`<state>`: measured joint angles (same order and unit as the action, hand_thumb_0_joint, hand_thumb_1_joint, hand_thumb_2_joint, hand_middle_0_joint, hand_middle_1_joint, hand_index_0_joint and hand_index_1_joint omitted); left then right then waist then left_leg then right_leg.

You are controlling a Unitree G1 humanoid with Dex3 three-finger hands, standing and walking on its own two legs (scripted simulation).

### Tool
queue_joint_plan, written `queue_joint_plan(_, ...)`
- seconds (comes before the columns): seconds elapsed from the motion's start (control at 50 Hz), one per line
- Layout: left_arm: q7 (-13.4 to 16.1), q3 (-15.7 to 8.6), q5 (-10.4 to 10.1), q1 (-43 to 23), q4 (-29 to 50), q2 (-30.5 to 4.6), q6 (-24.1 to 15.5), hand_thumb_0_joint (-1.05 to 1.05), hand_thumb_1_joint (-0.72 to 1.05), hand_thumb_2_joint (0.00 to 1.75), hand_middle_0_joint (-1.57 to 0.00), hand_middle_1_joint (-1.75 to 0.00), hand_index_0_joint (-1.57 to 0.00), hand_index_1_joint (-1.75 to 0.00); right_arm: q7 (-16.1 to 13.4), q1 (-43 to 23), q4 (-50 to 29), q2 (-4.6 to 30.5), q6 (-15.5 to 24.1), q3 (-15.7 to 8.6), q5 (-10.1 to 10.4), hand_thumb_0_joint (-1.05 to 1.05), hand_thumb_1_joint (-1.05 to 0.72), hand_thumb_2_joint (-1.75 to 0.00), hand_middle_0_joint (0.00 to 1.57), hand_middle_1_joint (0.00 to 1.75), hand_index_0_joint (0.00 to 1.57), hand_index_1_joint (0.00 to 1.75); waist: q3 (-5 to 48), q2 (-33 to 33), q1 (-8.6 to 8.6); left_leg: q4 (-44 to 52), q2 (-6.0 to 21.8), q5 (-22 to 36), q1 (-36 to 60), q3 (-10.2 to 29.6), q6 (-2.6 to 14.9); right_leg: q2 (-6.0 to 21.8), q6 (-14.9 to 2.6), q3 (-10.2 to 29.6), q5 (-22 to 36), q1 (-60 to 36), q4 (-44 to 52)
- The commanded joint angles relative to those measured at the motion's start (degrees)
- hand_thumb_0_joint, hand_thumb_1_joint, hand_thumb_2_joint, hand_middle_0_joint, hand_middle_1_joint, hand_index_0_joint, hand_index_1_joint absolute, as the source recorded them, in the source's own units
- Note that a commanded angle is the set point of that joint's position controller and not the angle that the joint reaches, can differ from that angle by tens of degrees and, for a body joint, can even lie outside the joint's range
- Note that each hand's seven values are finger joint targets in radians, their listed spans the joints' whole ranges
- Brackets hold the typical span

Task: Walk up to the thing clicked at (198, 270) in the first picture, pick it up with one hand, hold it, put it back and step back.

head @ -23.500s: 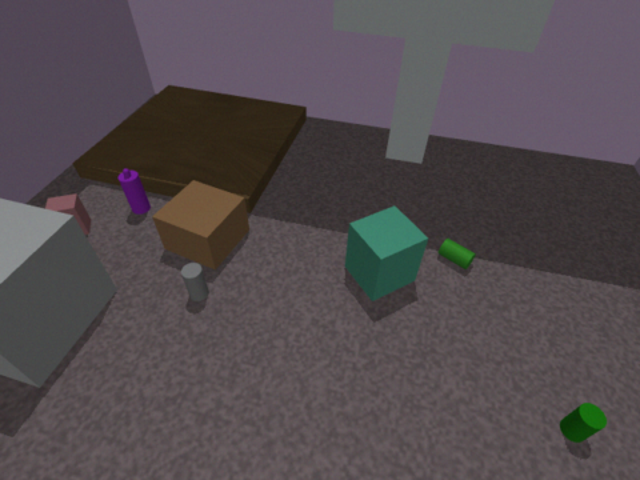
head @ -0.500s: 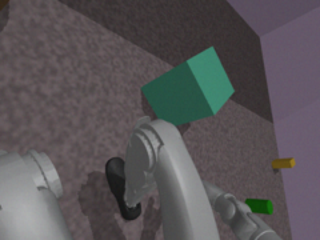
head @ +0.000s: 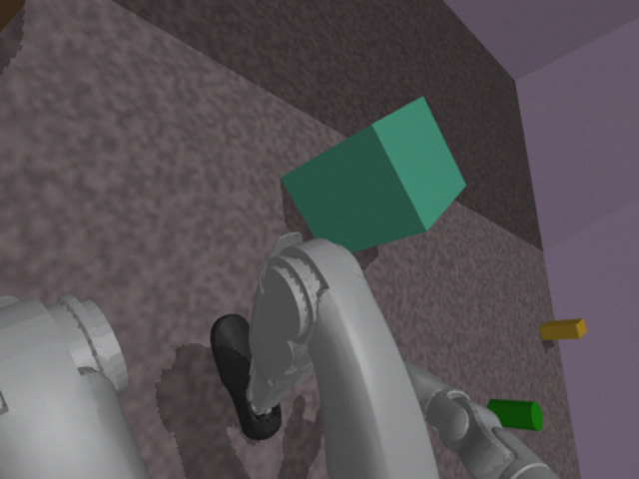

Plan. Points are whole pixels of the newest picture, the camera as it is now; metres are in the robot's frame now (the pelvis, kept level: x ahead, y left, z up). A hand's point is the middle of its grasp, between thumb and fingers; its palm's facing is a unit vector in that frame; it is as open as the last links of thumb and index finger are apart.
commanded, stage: withdraw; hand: left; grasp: from the side
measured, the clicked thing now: out of the picture +0.44 +0.30 -0.22
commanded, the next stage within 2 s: rise in 0.16 s
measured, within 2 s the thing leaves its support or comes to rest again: neither
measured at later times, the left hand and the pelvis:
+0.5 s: hand out of the picture +0.38 +0.39 -0.07, palm faces +0.39 -0.89 -0.22, open 17.6 cm; pelvis +0.01 -0.01 +0.04, yaw +5 degrees
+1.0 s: hand out of the picture +0.26 +0.32 +0.13, palm faces +0.32 -0.83 -0.45, open 17.5 cm; pelvis +0.04 -0.03 +0.22, yaw +14 degrees
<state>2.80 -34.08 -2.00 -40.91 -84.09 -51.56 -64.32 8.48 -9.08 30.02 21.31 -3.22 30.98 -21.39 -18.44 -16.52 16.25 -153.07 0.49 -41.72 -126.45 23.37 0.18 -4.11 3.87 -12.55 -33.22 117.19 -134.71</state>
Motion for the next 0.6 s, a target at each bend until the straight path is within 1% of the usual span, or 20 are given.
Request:
queue_joint_plan(0.0, -0.8, -4.6, 0.1, -12.3, 19.0, -19.6, -2.9, 0.0, -0.61, 0.07, -0.06, -0.02, -0.05, -0.03, -1.4, 3.4, 0.2, 21.4, -1.9, -9.1, 0.2, 0.0, -0.91, -0.91, 0.2, 0.3, 0.2, 0.3, 39.1, 44.9, 2.59, 23.8, 4.7, 14.6, 31.0, -6.0, -3.61, -0.8, -4.23, -6.4, 10.9, -14.7, 5.1)
queue_joint_plan(0.06, -4.0, -3.8, -1.0, -10.1, 24.2, -16.2, 1.4, 0.0, -0.61, 0.06, -0.07, -0.02, -0.06, -0.03, -1.9, 5.0, -0.2, 21.4, -2.3, -12.1, 1.6, 0.0, -0.92, -0.91, 0.2, 0.3, 0.2, 0.3, 42.5, 47.6, 1.58, 25.8, 4.5, 15.2, 32.7, -7.2, -3.82, -0.6, -4.62, -5.5, 10.8, -14.1, 6.0)
queue_joint_plan(0.1, -7.4, 0.4, -1.5, -6.6, 23.9, -10.8, 5.4, 0.0, -0.61, 0.05, -0.06, -0.02, -0.06, -0.03, -2.3, 5.2, -0.7, 20.7, -2.2, -13.7, 3.3, 0.0, -0.91, -0.91, 0.2, 0.3, 0.2, 0.3, 40.6, 44.9, 1.78, 26.4, 4.0, 12.4, 28.2, -8.3, -3.14, -0.5, -4.77, -5.0, 9.5, -12.2, 6.8)
queue_joint_plan(0.12, -9.4, 3.5, -2.1, -4.1, 22.7, -6.7, 7.5, 0.0, -0.61, 0.04, -0.07, -0.02, -0.06, -0.03, -2.5, 5.5, -0.6, 20.2, -2.1, -14.3, 4.1, 0.0, -0.91, -0.9, 0.2, 0.3, 0.2, 0.3, 39.1, 42.6, 2.18, 26.4, 3.8, 12.1, 26.1, -8.7, -2.87, -0.4, -4.65, -4.9, 9.8, -11.9, 7.4)
queue_joint_plan(0.16, -12.5, 9.3, -3.6, -2.3, 18.8, 0.9, 11.6, 0.0, -0.61, 0.02, -0.06, -0.02, -0.07, -0.02, -2.7, 7.6, 1.7, 18.6, -2.0, -14.9, 6.0, 0.0, -0.91, -0.9, 0.2, 0.3, 0.2, 0.3, 34.2, 36.1, 3.2, 26.4, 3.1, 6.9, 19.9, -9.0, -1.76, -0.4, -4.53, -4.9, 6.3, -8.9, 9.0)
queue_joint_plan(0.18, -13.5, 9.7, -4.9, -0.5, 16.4, 2.9, 13.1, 0.0, -0.61, 0.04, -0.04, -0.03, -0.05, -0.03, -2.9, 7.3, 1.2, 18.9, -1.7, -15.3, 7.0, 0.0, -0.9, -0.9, 0.2, 0.3, 0.2, 0.3, 31.8, 32.1, 3.1, 26.4, 3.0, 4.9, 17.7, -8.7, -1.23, -0.3, -4.32, -5.1, 5.1, -7.8, 9.7)
queue_joint_plan(0.2, -13.9, 8.5, -6.1, -2.5, 18.7, 1.5, 13.8, 0.0, -0.61, 0.03, -0.04, -0.04, -0.06, -0.03, -3.1, 7.4, 0.7, 18.8, -1.3, -15.6, 7.6, 0.0, -0.89, -0.9, 0.2, 0.3, 0.2, 0.3, 32.7, 30.4, 2.42, 26.2, 2.8, 3.3, 16.2, -8.9, -0.63, -0.4, -4.3, -5.0, 4.2, -8.6, 10.2)
queue_joint_plan(0.22, -13.9, 5.7, -7.4, -4.8, 22.0, -0.9, 14.0, 0.0, -0.61, 0.03, -0.03, -0.04, -0.05, -0.03, -3.2, 7.7, 0.5, 18.7, -1.1, -16.2, 8.3, 0.0, -0.88, -0.9, 0.2, 0.3, 0.2, 0.3, 34.7, 29.3, 1.03, 25.9, 2.6, 2.5, 16.3, -8.9, -0.23, -0.3, -4.24, -4.6, 3.7, -8.6, 10.3)
queue_joint_plan(0.26, -14.0, 4.6, -9.3, -12.1, 29.3, -0.9, 13.8, 0.0, -0.53, 0.03, -0.03, 0.0, -0.01, 0.0, -3.0, 9.1, 1.0, 18.4, -0.6, -17.3, 8.9, 0.0, -0.79, -0.88, 0.2, 0.3, 0.2, 0.3, 38.6, 30.7, 0.9, 26.0, 2.4, 2.8, 19.0, -8.3, -0.33, 0.1, -4.36, -4.3, 4.1, -7.8, 9.3)
queue_joint_plan(0.28, -12.1, 5.5, 3.5, -8.1, 23.3, -11.7, 18.2, 0.0, -0.55, 0.07, -0.08, -0.06, -0.07, -0.07, -3.1, 10.6, 3.2, 15.7, -1.5, -19.9, 10.9, 0.0, -0.87, -0.92, 0.2, 0.3, 0.2, 0.3, 44.5, 37.9, -3.39, 30.1, 2.6, 4.2, 25.9, -10.0, -0.82, 0.9, -5.07, -2.8, 2.5, -6.2, 9.7)
queue_joint_plan(0.3, -11.4, 6.0, 2.5, -12.6, 27.6, -8.0, 19.6, 0.0, -0.56, 0.08, -0.08, -0.06, -0.07, -0.07, -3.0, 10.4, 2.1, 15.2, -1.8, -20.4, 11.5, 0.0, -0.95, -0.92, 0.2, 0.3, 0.2, 0.3, 45.9, 40.0, -2.49, 31.7, 3.3, 3.9, 28.2, -9.0, -1.36, 1.0, -5.19, -2.7, 2.2, -4.4, 9.2)
queue_joint_plan(0.32, -10.7, 4.4, 2.8, -12.7, 27.7, -8.8, 21.1, 0.0, -0.58, 0.09, -0.09, -0.08, -0.07, -0.09, -3.4, 10.7, 1.2, 16.3, -2.1, -22.2, 12.2, 0.0, -0.96, -0.93, 0.2, 0.3, 0.2, 0.3, 48.5, 41.5, -2.3, 32.9, 3.4, 3.6, 29.5, -9.2, -1.43, 1.4, -5.22, -2.4, 2.5, -4.9, 9.3)
queue_joint_plan(0.36, -9.3, 1.8, 4.1, -13.3, 31.3, -12.1, 23.7, 0.0, -0.61, 0.09, -0.1, -0.08, -0.08, -0.09, -3.6, 11.7, 0.5, 15.0, -2.9, -23.1, 13.1, 0.0, -0.99, -0.93, 0.2, 0.3, 0.2, 0.3, 51.3, 43.3, -4.72, 34.0, 3.1, 3.7, 30.2, -10.7, -1.46, 1.5, -5.38, -0.9, 2.3, -5.9, 10.2)
queue_joint_plan(0.4, -8.2, -0.8, 5.6, -15.0, 39.2, -17.5, 26.0, 0.0, -0.61, 0.09, -0.1, -0.08, -0.08, -0.09, -3.9, 13.7, 1.1, 13.3, -3.4, -23.8, 14.0, 0.0, -1.01, -0.94, 0.2, 0.3, 0.2, 0.3, 53.3, 46.4, -7.62, 36.0, 2.9, 3.8, 31.2, -12.1, -1.49, 1.6, -5.87, 0.6, 1.4, -5.4, 10.3)
queue_joint_plan(0.42, -7.8, -1.2, 6.5, -9.8, 37.4, -17.5, 27.8, 0.0, -0.53, 0.09, -0.06, -0.07, -0.06, -0.07, -4.0, 14.5, 1.3, 13.8, -3.7, -25.3, 14.5, 0.0, -0.93, -0.9, 0.2, 0.3, 0.2, 0.3, 52.7, 47.6, -8.15, 36.8, 2.6, 4.3, 31.7, -13.2, -1.52, 1.8, -5.99, 1.3, 1.3, -5.5, 10.7)
queue_joint_plan(0.44, -7.7, 0.0, 6.7, -8.0, 37.5, -14.6, 29.4, 0.0, -0.61, 0.01, -0.04, -0.04, -0.04, -0.04, -4.1, 14.0, 0.3, 12.9, -3.9, -25.4, 14.8, 0.0, -0.9, -0.9, 0.2, 0.3, 0.2, 0.3, 50.7, 45.7, -8.37, 37.7, 2.7, 4.4, 30.8, -13.3, -1.48, 1.7, -6.15, 1.4, 1.3, -4.0, 10.9)
queue_joint_plan(0.46, -7.4, -0.3, 6.9, -5.7, 38.3, -13.7, 31.0, 0.0, -0.61, 0.02, -0.05, -0.05, -0.04, -0.05, -4.2, 14.6, 0.2, 12.6, -3.9, -26.3, 15.3, 0.0, -0.9, -0.9, 0.2, 0.3, 0.2, 0.3, 51.5, 45.8, -8.83, 38.3, 2.5, 5.2, 30.8, -13.9, -1.41, 1.8, -6.36, 1.9, 1.8, -4.7, 11.3)
queue_joint_plan(0.48, -7.3, 0.0, 6.8, -2.7, 38.3, -11.0, 32.5, 0.0, -0.61, 0.01, -0.04, -0.04, -0.04, -0.04, -4.3, 15.6, 0.1, 12.0, -4.1, -27.3, 15.8, 0.0, -0.9, -0.9, 0.2, 0.3, 0.2, 0.3, 53.1, 44.8, -9.64, 38.0, 2.2, 8.0, 31.9, -14.8, -1.47, 1.8, -6.37, 2.3, 3.5, -5.2, 12.2)
queue_joint_plan(0.54, -7.4, 5.2, 6.6, 4.8, 41.8, -0.5, 37.6, 0.0, -0.56, 0.05, -0.05, -0.06, -0.05, -0.06, -4.3, 17.2, -0.6, 10.0, -4.3, -30.0, 17.5, 0.0, -0.9, -0.9, 0.2, 0.3, 0.2, 0.3, 55.9, 40.5, -10.25, 40.3, 1.6, 10.0, 32.5, -15.9, -1.06, 2.2, -6.59, 3.1, 3.7, -5.7, 15.1)
queue_joint_plan(0.58, -7.4, 9.6, 6.2, 10.2, 43.4, 6.1, 41.4, 0.0, -0.61, 0.03, -0.05, -0.05, -0.05, -0.05, -4.4, 17.7, -0.6, 9.8, -4.2, -32.3, 18.9, 0.0, -0.9, -0.9, 0.2, 0.3, 0.2, 0.3, 55.3, 36.1, -10.17, 42.5, 1.3, 6.6, 32.1, -15.9, -0.57, 2.6, -6.52, 3.6, 1.4, -5.1, 17.9)
